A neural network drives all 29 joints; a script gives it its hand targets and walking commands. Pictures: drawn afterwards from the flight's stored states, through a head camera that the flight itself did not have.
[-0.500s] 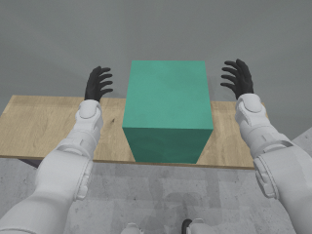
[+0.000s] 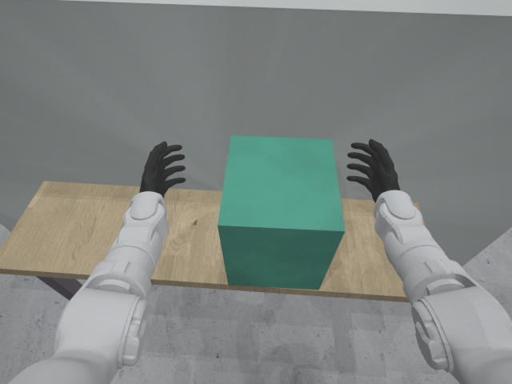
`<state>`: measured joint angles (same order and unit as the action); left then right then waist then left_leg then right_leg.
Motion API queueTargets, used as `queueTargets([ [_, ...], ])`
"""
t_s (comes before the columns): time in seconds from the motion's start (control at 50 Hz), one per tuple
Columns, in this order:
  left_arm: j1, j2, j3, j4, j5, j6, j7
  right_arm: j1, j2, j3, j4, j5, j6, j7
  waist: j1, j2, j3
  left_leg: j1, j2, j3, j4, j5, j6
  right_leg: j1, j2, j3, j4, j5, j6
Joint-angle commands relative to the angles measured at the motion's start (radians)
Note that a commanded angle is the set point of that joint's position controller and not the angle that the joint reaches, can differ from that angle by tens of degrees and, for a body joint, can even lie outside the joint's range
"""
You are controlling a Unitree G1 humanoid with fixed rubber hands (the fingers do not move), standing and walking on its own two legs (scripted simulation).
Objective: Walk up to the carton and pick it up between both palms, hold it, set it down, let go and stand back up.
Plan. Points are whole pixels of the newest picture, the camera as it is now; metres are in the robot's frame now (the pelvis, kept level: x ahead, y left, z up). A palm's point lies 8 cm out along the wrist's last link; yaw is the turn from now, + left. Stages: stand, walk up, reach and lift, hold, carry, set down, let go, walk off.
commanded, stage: set down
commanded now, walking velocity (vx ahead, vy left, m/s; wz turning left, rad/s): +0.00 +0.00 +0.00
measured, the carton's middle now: (277, 216) +0.44 -0.01 -0.07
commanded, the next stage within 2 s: none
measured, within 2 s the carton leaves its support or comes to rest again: neither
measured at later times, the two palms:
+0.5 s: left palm (163, 220) +0.37 +0.19 +0.03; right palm (395, 232) +0.35 -0.20 +0.03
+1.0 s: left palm (162, 265) +0.31 +0.19 -0.01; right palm (395, 274) +0.29 -0.20 -0.01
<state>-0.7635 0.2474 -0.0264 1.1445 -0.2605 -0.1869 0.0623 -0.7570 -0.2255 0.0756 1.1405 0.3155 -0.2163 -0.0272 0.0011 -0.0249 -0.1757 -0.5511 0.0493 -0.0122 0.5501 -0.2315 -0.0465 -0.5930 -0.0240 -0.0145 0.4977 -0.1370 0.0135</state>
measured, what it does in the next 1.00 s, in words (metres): stands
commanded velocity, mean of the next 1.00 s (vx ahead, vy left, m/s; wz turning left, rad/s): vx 0.00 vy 0.00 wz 0.00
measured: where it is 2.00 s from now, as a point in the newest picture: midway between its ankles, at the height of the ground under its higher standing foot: outside the picture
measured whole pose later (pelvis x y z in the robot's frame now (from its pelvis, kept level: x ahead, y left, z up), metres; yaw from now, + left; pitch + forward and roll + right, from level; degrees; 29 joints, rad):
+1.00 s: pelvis +0.03 +0.01 +0.01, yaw -1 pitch +0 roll -1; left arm -0.14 0.12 -0.03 0.77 -0.10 -0.31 0.05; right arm -0.19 -0.18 0.04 0.96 0.20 -0.46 -0.01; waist 0.00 -0.01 0.00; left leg -0.20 0.05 0.02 0.48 -0.29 -0.03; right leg -0.24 -0.02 0.01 0.42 -0.18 0.03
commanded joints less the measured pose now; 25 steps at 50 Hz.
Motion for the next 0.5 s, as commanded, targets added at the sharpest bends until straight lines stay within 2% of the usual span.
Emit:
queueTargets([
  [0.0, -0.367, 0.048, 0.028, -0.188, 0.058, 0.012, -0.016, -0.305, -0.192, -0.068, -0.125, -0.041, -0.035, -0.017, -0.038, 0.099, -0.428, 0.232, -0.07, 0.064, -0.079, 0.202, -0.021, 0.396, 0.071, -0.016, -0.057, 0.121, -0.028],
  [0.02, -0.068, 0.008, 0.092, -0.238, 0.12, 0.016, -0.032, -0.036, -0.156, -0.035, -0.139, -0.039, -0.066, -0.028, 0.016, 0.063, -0.354, 0.269, -0.064, 0.06, -0.099, 0.241, -0.017, 0.471, 0.077, -0.004, -0.071, 0.177, -0.023],
  [0.04, -0.34, 0.074, 0.068, -0.249, 0.1, 0.017, -0.039, -0.316, -0.232, -0.152, -0.13, -0.095, -0.06, -0.044, -0.052, 0.087, -0.383, 0.27, -0.071, 0.06, -0.116, 0.194, -0.031, 0.41, 0.078, -0.015, -0.084, 0.114, -0.023],
  [0.06, -0.132, 0.012, 0.09, -0.238, 0.11, 0.012, -0.041, -0.11, -0.135, -0.048, -0.15, -0.052, -0.06, -0.035, -0.001, 0.022, -0.296, 0.25, -0.063, 0.058, -0.125, 0.178, -0.012, 0.457, 0.08, -0.002, -0.104, 0.119, -0.022],
  [0.08, -0.342, 0.088, 0.07, -0.283, 0.092, -0.001, -0.035, -0.319, -0.179, -0.113, -0.229, -0.083, -0.062, -0.039, -0.025, 0.044, -0.36, 0.201, -0.075, 0.073, -0.132, 0.144, -0.011, 0.463, 0.068, -0.008, -0.088, 0.087, -0.019],
  [0.1, -0.183, 0.022, 0.062, -0.261, 0.09, 0.007, -0.029, -0.168, -0.116, -0.045, -0.244, -0.057, -0.073, -0.035, -0.017, -0.016, -0.297, 0.196, -0.067, 0.052, -0.139, 0.172, -0.009, 0.497, 0.082, -0.009, -0.075, 0.133, -0.011],
  [0.12, -0.305, 0.076, 0.084, -0.33, 0.09, 0.0, -0.027, -0.273, -0.126, -0.071, -0.293, -0.071, -0.074, -0.038, -0.006, 0.006, -0.342, 0.168, -0.072, 0.067, -0.141, 0.127, -0.005, 0.496, 0.07, 0.003, -0.083, 0.087, -0.01],
  [0.14, -0.15, -0.009, 0.064, -0.305, 0.096, -0.01, -0.022, -0.115, -0.085, -0.039, -0.252, -0.061, -0.086, -0.026, -0.02, -0.003, -0.293, 0.221, -0.067, 0.055, -0.145, 0.158, -0.007, 0.5, 0.077, -0.004, -0.084, 0.124, -0.012],
  [0.16, -0.224, 0.039, 0.082, -0.331, 0.09, -0.006, -0.022, -0.216, -0.109, -0.044, -0.288, -0.081, -0.084, -0.023, 0.007, -0.004, -0.317, 0.206, -0.069, 0.071, -0.139, 0.185, -0.012, 0.504, 0.07, 0.001, -0.081, 0.12, -0.018],
  [0.18, -0.129, 0.026, 0.11, -0.361, 0.112, -0.007, -0.018, -0.116, -0.088, -0.026, -0.274, -0.058, -0.093, -0.021, 0.027, 0.005, -0.299, 0.225, -0.072, 0.071, -0.137, 0.216, -0.014, 0.524, 0.069, 0.003, -0.095, 0.15, -0.01],
  [0.2, -0.109, 0.023, 0.089, -0.355, 0.111, -0.008, -0.026, -0.107, -0.097, -0.037, -0.287, -0.06, -0.09, -0.026, -0.005, -0.001, -0.3, 0.229, -0.075, 0.073, -0.145, 0.248, -0.003, 0.555, 0.069, 0.013, -0.089, 0.185, -0.014],
  [0.22, -0.051, 0.032, 0.117, -0.355, 0.138, -0.008, -0.036, -0.048, -0.08, -0.008, -0.264, -0.062, -0.093, -0.028, 0.023, 0.028, -0.252, 0.247, -0.077, 0.081, -0.137, 0.275, -0.01, 0.576, 0.059, 0.017, -0.093, 0.209, -0.014],
  [0.24, -0.058, 0.037, 0.103, -0.426, 0.131, -0.009, -0.038, -0.041, -0.102, -0.033, -0.306, -0.056, -0.103, -0.03, -0.001, 0.024, -0.294, 0.293, -0.086, 0.082, -0.132, 0.291, -0.01, 0.57, 0.072, 0.013, -0.107, 0.234, -0.011],
  [0.26, -0.05, 0.019, 0.115, -0.381, 0.14, 0.008, -0.042, -0.056, -0.106, -0.015, -0.288, -0.059, -0.103, -0.03, 0.007, 0.019, -0.255, 0.277, -0.075, 0.068, -0.125, 0.324, -0.012, 0.568, 0.072, 0.007, -0.09, 0.262, -0.012],
  [0.28, 0.077, -0.001, 0.127, -0.44, 0.173, 0.005, -0.048, 0.091, -0.08, -0.007, -0.286, -0.051, -0.119, -0.03, 0.014, 0.029, -0.247, 0.323, -0.079, 0.076, -0.124, 0.377, -0.018, 0.595, 0.077, 0.008, -0.095, 0.299, -0.014],
  [0.3, -0.237, 0.103, 0.106, -0.394, 0.124, -0.005, -0.035, -0.265, -0.168, -0.104, -0.332, -0.081, -0.099, -0.032, -0.009, 0.043, -0.312, 0.24, -0.082, 0.081, -0.13, 0.278, -0.015, 0.514, 0.072, 0.008, -0.096, 0.195, -0.009],
  [0.32, 0.233, -0.045, 0.128, -0.405, 0.173, 0.005, -0.038, 0.236, -0.026, 0.05, -0.283, -0.029, -0.128, -0.022, 0.035, 0.002, -0.18, 0.294, -0.072, 0.075, -0.123, 0.329, -0.008, 0.618, 0.072, 0.025, -0.111, 0.271, -0.014],
  [0.34, -0.124, 0.063, 0.078, -0.408, 0.135, -0.008, -0.049, -0.116, -0.133, -0.094, -0.351, -0.1, -0.119, -0.032, -0.051, 0.018, -0.274, 0.24, -0.087, 0.078, -0.151, 0.249, 0.001, 0.569, 0.064, 0.013, -0.109, 0.221, -0.009],
  [0.36, 0.233, -0.046, 0.113, -0.452, 0.173, -0.016, -0.041, 0.211, -0.026, 0.034, -0.367, -0.041, -0.148, -0.026, 0.05, -0.001, -0.204, 0.305, -0.079, 0.082, -0.147, 0.342, -0.008, 0.641, 0.074, 0.035, -0.117, 0.292, -0.011],
  [0.38, 0.251, -0.025, 0.119, -0.507, 0.205, -0.023, -0.056, 0.244, -0.07, -0.019, -0.36, -0.081, -0.174, -0.033, -0.009, 0.003, -0.244, 0.343, -0.085, 0.07, -0.148, 0.407, -0.01, 0.667, 0.074, 0.017, -0.11, 0.376, -0.012],
  [0.4, -0.131, 0.084, 0.105, -0.467, 0.129, -0.037, -0.054, -0.121, -0.127, -0.102, -0.412, -0.088, -0.149, -0.039, -0.02, 0.017, -0.316, 0.243, -0.091, 0.081, -0.136, 0.292, -0.004, 0.593, 0.055, 0.026, -0.092, 0.292, -0.009],
  [0.42, 0.527, -0.082, 0.129, -0.546, 0.218, -0.034, -0.052, 0.513, 0.017, 0.083, -0.369, -0.01, -0.194, -0.031, 0.042, -0.021, -0.151, 0.357, -0.079, 0.064, -0.153, 0.435, 0.0, 0.733, 0.069, 0.039, -0.113, 0.427, -0.006],
  [0.44, 0.185, 0.028, 0.117, -0.557, 0.192, -0.05, -0.064, 0.148, -0.097, -0.067, -0.409, -0.081, -0.202, -0.042, -0.023, 0.021, -0.242, 0.35, -0.092, 0.067, -0.142, 0.405, -0.008, 0.658, 0.063, 0.009, -0.111, 0.396, -0.011],
  [0.46, 0.195, 0.016, 0.111, -0.496, 0.179, -0.061, -0.056, 0.175, -0.088, -0.037, -0.352, -0.064, -0.192, -0.029, 0.009, 0.04, -0.185, 0.32, -0.077, 0.06, -0.139, 0.375, -0.014, 0.615, 0.073, 0.013, -0.095, 0.324, -0.015],
  [0.48, 0.172, 0.026, 0.101, -0.524, 0.171, -0.055, -0.049, 0.155, -0.075, -0.033, -0.402, -0.076, -0.201, -0.027, 0.004, 0.023, -0.206, 0.291, -0.073, 0.067, -0.134, 0.327, -0.009, 0.617, 0.072, 0.021, -0.108, 0.267, -0.019],
])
